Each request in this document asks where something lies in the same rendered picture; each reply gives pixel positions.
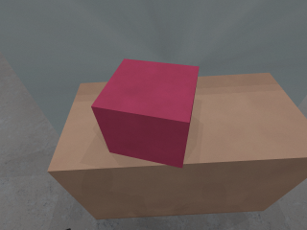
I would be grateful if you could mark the pedestal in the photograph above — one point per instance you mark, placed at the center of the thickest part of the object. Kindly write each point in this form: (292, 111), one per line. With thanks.
(246, 148)

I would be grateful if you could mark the carton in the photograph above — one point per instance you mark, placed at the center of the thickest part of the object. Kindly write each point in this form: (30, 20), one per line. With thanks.
(145, 110)

